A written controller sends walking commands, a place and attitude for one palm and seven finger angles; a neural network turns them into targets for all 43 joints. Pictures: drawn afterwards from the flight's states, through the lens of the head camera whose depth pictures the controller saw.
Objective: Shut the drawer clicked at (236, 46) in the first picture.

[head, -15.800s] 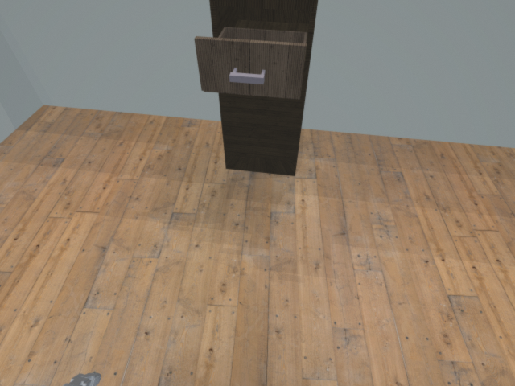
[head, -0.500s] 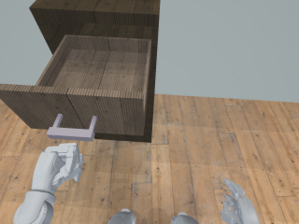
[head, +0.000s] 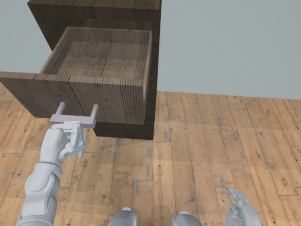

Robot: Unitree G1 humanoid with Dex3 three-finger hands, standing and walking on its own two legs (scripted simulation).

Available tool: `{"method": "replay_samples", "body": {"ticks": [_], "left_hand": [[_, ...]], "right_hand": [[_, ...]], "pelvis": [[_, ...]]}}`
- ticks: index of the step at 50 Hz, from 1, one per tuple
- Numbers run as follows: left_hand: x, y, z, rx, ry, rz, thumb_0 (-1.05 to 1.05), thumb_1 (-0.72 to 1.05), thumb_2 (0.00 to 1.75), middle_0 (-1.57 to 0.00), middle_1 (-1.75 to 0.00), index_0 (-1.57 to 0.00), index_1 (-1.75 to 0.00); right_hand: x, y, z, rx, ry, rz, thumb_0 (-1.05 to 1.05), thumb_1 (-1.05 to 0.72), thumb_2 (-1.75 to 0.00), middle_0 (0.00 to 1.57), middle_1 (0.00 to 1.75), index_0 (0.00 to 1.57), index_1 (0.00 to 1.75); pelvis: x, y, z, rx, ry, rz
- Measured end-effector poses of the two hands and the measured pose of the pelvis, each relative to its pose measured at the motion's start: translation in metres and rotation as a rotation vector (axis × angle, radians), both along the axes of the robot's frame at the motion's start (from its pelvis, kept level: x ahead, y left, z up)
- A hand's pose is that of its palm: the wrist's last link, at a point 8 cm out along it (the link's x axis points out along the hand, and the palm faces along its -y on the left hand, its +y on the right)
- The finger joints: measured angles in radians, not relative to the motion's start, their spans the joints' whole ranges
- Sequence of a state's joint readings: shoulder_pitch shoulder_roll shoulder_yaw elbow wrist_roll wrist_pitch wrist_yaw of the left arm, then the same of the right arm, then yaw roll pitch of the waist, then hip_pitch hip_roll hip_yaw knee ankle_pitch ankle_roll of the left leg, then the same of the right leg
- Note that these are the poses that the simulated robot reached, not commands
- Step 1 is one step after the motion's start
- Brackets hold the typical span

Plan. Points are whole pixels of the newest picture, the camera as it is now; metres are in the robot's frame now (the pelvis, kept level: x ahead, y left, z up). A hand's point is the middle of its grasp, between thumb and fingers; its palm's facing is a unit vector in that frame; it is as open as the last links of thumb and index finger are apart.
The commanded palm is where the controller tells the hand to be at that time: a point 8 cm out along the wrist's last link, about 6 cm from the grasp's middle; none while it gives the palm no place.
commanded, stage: push the drawer shut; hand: left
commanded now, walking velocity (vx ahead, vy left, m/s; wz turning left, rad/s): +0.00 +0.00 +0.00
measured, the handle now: (76, 114) +0.39 +0.22 +0.06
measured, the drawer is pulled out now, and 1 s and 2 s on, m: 0.27 0.15 0.02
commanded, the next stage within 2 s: none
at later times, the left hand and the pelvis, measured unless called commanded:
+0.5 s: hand (87, 121) +0.37 +0.19 +0.05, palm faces -0.05 -1.00 -0.04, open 3.1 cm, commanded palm +0.35 +0.24 +0.06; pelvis +0.00 +0.00 +0.01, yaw -1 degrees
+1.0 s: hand (92, 103) +0.43 +0.19 +0.05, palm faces -0.05 -1.00 -0.03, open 3.0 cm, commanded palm +0.42 +0.24 +0.06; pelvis -0.01 +0.01 +0.00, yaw -2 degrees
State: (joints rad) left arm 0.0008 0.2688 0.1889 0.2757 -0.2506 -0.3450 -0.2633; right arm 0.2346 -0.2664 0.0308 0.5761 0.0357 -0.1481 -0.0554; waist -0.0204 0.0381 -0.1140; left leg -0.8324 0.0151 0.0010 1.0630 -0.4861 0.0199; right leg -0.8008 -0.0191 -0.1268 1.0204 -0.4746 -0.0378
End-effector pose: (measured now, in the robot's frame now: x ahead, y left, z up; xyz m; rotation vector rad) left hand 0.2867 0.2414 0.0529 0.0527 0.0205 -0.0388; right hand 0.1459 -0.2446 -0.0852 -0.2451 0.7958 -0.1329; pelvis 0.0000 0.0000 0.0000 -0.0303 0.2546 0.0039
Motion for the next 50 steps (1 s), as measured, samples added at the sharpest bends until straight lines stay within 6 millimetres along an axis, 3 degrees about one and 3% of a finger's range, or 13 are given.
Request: {"method": "replay_samples", "body": {"ticks": [24,50], "left_hand": [[0.06,0.0,0.002,-0.006,-0.001,-0.013,-0.01,0.85,0.91,-1.4,-1.59,-1.4,-1.6],[0.124,0.0,0.001,-0.021,0.004,-0.012,-0.01,0.82,0.91,-1.4,-1.6,-1.4,-1.6]], "right_hand": [[-0.042,-0.009,-0.004,-0.005,0.145,-0.074,0.01,-0.9,-0.9,0.2,0.3,0.2,0.29],[-0.083,-0.007,-0.015,-0.02,0.292,-0.126,0.01,-0.9,-0.9,0.2,0.3,0.2,0.29]], "pelvis": [[0.0,0.001,0.006,0.006,0.008,-0.022],[-0.006,0.008,0.0,-0.004,0.049,-0.029]]}}
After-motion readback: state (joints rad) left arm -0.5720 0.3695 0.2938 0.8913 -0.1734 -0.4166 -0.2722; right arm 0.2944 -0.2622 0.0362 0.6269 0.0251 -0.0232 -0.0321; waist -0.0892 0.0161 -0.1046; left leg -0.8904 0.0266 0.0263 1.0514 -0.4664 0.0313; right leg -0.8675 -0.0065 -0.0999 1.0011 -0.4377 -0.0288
